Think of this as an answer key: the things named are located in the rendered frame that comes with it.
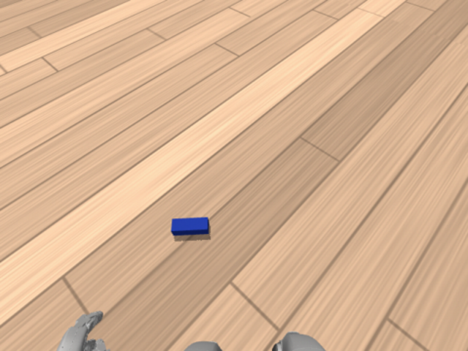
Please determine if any carton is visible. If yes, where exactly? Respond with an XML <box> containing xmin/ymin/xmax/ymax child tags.
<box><xmin>171</xmin><ymin>217</ymin><xmax>209</xmax><ymax>235</ymax></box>

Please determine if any left robot hand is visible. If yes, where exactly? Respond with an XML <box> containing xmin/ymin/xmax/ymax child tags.
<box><xmin>56</xmin><ymin>311</ymin><xmax>110</xmax><ymax>351</ymax></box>

